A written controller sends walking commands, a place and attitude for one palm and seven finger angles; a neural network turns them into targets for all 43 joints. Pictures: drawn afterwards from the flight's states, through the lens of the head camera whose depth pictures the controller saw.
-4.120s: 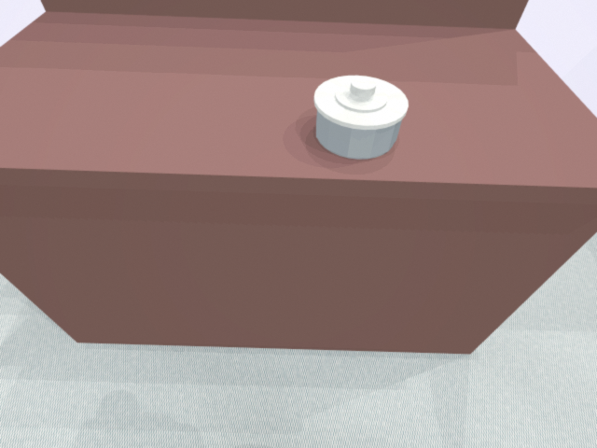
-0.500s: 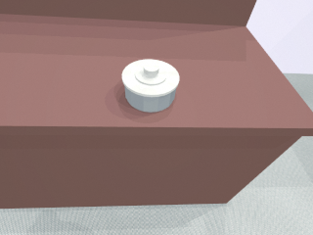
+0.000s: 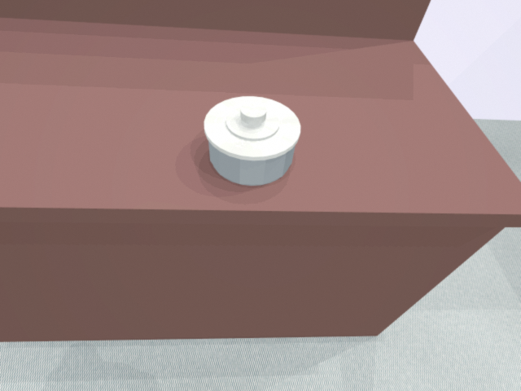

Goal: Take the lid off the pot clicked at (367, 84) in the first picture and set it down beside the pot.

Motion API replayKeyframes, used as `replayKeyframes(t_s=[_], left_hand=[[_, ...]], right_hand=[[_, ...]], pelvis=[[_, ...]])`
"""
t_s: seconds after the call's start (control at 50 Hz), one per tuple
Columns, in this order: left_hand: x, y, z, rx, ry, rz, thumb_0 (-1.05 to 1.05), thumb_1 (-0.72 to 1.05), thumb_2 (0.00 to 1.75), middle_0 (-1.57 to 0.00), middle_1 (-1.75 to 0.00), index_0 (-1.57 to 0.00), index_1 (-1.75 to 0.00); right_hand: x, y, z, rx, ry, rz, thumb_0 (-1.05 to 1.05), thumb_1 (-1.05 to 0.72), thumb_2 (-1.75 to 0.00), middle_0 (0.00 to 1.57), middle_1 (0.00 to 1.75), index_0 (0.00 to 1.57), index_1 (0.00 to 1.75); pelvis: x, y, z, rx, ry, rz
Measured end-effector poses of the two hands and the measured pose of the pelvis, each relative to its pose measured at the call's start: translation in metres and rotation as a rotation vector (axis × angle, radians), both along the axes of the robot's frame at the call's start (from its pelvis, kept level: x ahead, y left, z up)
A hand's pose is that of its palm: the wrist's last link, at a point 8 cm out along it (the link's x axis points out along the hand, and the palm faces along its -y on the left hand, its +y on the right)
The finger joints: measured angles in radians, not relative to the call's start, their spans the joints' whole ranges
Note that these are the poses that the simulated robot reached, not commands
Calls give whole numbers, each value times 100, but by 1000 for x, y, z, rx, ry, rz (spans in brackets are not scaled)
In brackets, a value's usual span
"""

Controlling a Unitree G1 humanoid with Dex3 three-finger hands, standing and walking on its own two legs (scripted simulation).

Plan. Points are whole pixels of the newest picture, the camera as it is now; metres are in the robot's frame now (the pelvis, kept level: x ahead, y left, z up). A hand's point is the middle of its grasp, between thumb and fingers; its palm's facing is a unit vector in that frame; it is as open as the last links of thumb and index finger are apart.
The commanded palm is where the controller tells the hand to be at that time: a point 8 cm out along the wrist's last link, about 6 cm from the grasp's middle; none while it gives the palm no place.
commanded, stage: shuffle to correct the standing spot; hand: left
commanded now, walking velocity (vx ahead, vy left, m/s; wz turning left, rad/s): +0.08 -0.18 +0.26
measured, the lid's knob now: (253, 113) +0.51 +0.06 +0.16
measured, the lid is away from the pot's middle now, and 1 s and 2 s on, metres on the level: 0.00 0.00 0.00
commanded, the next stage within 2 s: come to a stop and stand still in 0.78 s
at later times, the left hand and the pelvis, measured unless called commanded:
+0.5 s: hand out of the picture +0.00 +0.11 -0.20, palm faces +0.13 -0.98 -0.15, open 7.3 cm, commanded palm none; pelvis +0.03 -0.05 -0.01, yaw +4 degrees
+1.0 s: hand (225, 368) +0.19 +0.07 -0.17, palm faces +0.06 -0.97 -0.23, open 7.3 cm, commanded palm none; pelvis +0.07 -0.14 -0.02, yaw +4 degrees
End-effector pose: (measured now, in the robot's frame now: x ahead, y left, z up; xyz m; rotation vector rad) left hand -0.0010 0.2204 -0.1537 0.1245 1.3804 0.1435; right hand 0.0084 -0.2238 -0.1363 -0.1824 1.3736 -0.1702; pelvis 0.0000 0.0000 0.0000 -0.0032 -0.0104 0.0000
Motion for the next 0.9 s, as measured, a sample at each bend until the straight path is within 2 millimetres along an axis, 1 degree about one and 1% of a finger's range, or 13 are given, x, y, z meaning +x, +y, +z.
replayKeyframes(t_s=[0.12, 0.2, 0.28, 0.36, 0.44, 0.54, 0.6, 0.62, 0.66, 0.72, 0.82, 0.9], left_hand=[[-4, -5, -2, -11, 14, 6, 0, 91, 90, -20, -30, -20, -30], [-5, -10, -4, -10, 22, 20, 0, 91, 90, -20, -30, -20, -30], [-4, -18, -3, 0, 23, 46, 0, 91, 90, -20, -30, -20, -30], [-3, -31, -2, 7, 24, 77, 0, 91, 90, -20, -30, -20, -30], [-7, -45, -8, -6, 36, 107, 0, 91, 90, -20, -30, -20, -30], [-15, -62, -17, -49, 95, 118, 0, 91, 90, -20, -30, -20, -30], [-11, -67, -29, -82, 132, 96, 0, 91, 90, -20, -30, -20, -30], [-7, -67, -31, -86, 139, 82, 0, 91, 90, -20, -30, -20, -30], [10, -66, -30, -80, 127, 64, 0, 91, 90, -20, -30, -20, -30], [47, -62, -23, -63, 36, 72, 0, 91, 90, -20, -30, -20, -30], [108, -64, -2, -30, -124, 64, 0, 91, 90, -19, -30, -20, -30], [148, -78, 11, 0, -196, 20, 0, 91, 90, -19, -30, -20, -30]], right_hand=[[-1, -1, 0, 3, 6, -1, 1, -92, -90, 20, 30, 20, 29], [-1, -5, -2, 9, 21, -1, 1, -92, -90, 20, 30, 20, 29], [2, -14, -5, 15, 43, 5, 1, -91, -90, 20, 30, 20, 30], [10, -28, -10, 15, 56, 15, 1, -91, -90, 21, 30, 20, 30], [30, -41, -10, -10, 52, 28, 1, -91, -90, 20, 30, 20, 29], [75, -49, -6, -46, -21, 42, 1, -91, -90, 20, 30, 20, 29], [100, -50, -5, -62, -106, 39, 1, -91, -90, 20, 30, 20, 29], [104, -50, -3, -63, -128, 35, 1, -91, -90, 20, 30, 20, 29], [107, -51, 3, -64, -148, 34, 1, -91, -90, 20, 30, 20, 29], [102, -61, 13, -82, -120, 46, 0, -93, -90, 21, 30, 20, 30], [92, -85, 22, -76, -47, 66, 0, -93, -90, 21, 30, 20, 30], [86, -113, 19, -60, -22, 44, 1, -92, -90, 21, 30, 20, 30]], pelvis=[[1, -3, -1, 3, 3, 13], [5, -10, -2, 10, 13, 31], [11, -22, -4, 9, 28, 49], [19, -35, -7, -4, 37, 60], [28, -44, -11, -13, 29, 73], [41, -47, -15, -16, 18, 63], [49, -47, -22, -10, 5, 41], [51, -49, -22, -4, 1, 32], [54, -53, -18, -4, 1, 33], [56, -61, -8, -13, 10, 49], [60, -81, 3, -39, 25, 63], [64, -103, 5, -49, 32, 69]])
